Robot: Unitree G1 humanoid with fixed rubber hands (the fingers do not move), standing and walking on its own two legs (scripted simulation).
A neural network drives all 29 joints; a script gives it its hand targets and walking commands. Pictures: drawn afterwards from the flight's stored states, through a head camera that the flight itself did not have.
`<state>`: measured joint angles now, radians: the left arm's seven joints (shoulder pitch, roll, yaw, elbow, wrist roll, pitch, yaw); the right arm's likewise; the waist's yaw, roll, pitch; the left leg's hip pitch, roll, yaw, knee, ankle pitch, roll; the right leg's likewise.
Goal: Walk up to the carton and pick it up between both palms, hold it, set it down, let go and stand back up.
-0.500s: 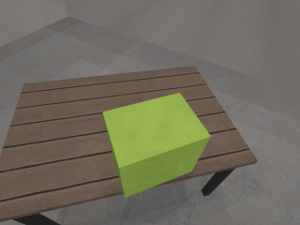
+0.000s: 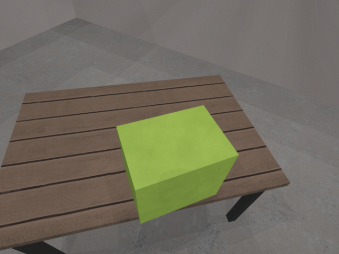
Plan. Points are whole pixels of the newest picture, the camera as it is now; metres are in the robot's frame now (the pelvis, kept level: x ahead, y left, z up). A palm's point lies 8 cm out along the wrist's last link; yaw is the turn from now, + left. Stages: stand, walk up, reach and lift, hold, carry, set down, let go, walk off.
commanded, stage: stand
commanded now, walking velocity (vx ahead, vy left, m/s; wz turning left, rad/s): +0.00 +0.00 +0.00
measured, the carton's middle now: (172, 164) +0.39 -0.01 -0.09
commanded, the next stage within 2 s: walk up in 0.20 s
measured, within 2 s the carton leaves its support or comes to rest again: neither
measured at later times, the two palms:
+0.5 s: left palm out of the picture -0.04 +0.20 -0.16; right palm out of the picture -0.03 -0.22 -0.13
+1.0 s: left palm out of the picture +0.01 +0.06 -0.13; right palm out of the picture +0.08 -0.44 -0.15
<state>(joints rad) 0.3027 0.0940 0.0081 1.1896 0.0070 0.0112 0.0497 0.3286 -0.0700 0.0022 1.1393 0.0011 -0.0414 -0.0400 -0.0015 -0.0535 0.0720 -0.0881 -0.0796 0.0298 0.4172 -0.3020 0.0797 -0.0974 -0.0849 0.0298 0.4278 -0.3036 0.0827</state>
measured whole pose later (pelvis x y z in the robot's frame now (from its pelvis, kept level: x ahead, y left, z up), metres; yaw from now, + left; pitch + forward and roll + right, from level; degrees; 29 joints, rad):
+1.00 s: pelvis +0.00 -0.19 +0.00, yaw +14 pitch +1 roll +1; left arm 0.18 0.18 0.05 0.95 0.02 0.03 0.02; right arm 0.27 -0.23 -0.12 0.93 -0.03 0.04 -0.04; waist -0.04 0.04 0.07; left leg -0.47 0.01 -0.12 1.11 -0.56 -0.04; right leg -0.27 -0.02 -0.05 0.56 -0.31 -0.02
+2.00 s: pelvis +0.00 -0.16 +0.01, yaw +20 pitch -1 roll +0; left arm 0.32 0.13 0.01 1.16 0.02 0.00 0.03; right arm 0.28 -0.12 -0.02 1.16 0.00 -0.02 -0.03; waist 0.01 -0.03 0.04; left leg -0.15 -0.02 0.06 0.38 -0.21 0.03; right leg -0.09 -0.08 -0.14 0.38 -0.26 0.04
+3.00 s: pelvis -0.05 -0.24 -0.03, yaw +16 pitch +4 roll +1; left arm 0.13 0.26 0.14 0.39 -0.02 0.62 -0.06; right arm 0.21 -0.06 0.07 0.36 0.09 0.31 -0.07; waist 0.06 -0.08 0.20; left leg -0.53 0.10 0.05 0.72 -0.26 -0.03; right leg -0.50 0.02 -0.10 0.76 -0.33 -0.07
